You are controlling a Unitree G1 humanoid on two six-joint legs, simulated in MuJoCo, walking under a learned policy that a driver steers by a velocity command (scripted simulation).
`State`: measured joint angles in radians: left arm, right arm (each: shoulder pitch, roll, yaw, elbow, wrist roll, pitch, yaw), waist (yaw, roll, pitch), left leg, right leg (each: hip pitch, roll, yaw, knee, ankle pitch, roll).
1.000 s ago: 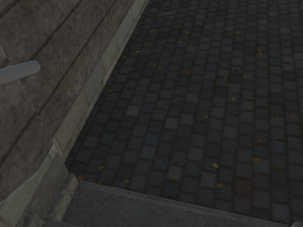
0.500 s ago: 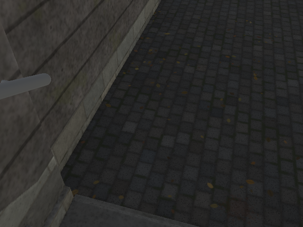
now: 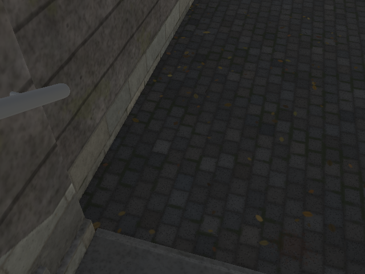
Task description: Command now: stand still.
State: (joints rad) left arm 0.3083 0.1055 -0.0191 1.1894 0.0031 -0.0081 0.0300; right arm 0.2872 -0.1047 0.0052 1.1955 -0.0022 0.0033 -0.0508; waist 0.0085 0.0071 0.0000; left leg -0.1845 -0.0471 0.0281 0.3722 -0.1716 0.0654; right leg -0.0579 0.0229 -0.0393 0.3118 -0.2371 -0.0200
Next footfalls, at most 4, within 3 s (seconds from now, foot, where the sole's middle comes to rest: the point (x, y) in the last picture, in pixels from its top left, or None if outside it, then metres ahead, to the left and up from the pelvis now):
0.84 right None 0.26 -0.27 -0.95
1.44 left None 0.63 -0.02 -1.12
1.98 right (237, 229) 1.00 -0.28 -1.29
2.40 left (190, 192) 1.25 -0.01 -1.29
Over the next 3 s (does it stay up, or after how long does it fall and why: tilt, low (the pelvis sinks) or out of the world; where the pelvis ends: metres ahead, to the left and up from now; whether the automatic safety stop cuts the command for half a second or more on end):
stays up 1.39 -0.18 -0.54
